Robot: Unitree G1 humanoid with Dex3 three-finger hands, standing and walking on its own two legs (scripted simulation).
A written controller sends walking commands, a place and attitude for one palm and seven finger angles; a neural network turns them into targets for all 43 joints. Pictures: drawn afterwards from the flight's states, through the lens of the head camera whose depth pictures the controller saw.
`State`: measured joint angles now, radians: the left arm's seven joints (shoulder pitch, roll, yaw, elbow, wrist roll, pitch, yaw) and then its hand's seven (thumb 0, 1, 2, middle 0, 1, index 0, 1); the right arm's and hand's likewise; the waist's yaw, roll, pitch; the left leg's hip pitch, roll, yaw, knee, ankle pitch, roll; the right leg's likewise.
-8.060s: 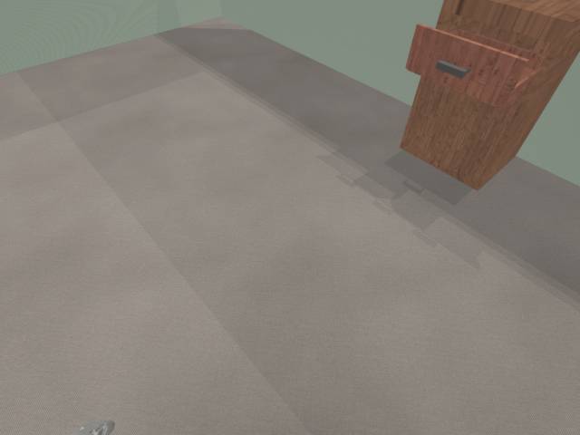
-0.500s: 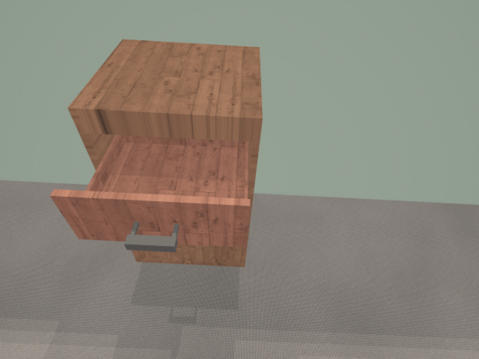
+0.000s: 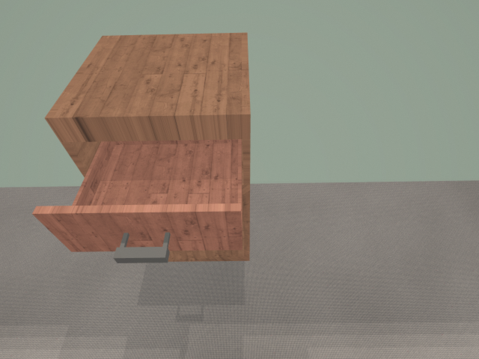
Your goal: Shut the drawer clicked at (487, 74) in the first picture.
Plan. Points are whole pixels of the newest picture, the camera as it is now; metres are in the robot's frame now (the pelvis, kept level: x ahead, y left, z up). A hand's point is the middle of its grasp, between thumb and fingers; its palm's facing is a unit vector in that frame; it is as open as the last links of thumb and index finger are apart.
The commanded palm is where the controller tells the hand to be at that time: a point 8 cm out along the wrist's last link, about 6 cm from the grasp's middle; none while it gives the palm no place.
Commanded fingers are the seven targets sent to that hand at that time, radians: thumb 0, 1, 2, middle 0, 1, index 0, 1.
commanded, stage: come to a stop and stand still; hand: left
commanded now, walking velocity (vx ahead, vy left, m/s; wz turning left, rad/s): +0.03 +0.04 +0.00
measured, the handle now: (144, 245) +0.36 +0.25 -0.13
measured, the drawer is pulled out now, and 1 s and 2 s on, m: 0.22 0.22 0.22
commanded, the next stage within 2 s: look again from close up in 0.62 s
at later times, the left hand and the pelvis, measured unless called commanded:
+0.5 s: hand out of the picture -0.06 +0.21 -0.16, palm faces +0.05 -0.97 -0.24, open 7.4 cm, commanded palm none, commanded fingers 0.00 0.90 0.90 -0.20 -0.30 -0.20 -0.30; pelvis -0.07 +0.02 +0.00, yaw +0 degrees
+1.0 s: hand out of the picture -0.07 +0.18 -0.17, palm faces +0.05 -0.99 -0.16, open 7.4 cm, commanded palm none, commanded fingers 0.00 0.90 0.90 -0.20 -0.30 -0.20 -0.30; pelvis -0.06 +0.02 +0.00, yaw +1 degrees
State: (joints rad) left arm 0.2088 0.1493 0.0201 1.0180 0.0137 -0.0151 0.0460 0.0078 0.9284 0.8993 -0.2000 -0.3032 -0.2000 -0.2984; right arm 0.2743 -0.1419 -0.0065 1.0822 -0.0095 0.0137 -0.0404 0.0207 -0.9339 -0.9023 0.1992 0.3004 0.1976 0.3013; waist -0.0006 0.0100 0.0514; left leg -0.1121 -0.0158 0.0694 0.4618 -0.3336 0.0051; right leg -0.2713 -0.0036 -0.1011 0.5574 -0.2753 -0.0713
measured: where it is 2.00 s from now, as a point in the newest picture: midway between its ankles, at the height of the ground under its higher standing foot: outside the picture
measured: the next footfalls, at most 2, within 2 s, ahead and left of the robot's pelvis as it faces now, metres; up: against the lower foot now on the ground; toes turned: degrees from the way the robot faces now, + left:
none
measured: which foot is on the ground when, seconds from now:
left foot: down 0.00-1.00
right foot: down 0.00-1.00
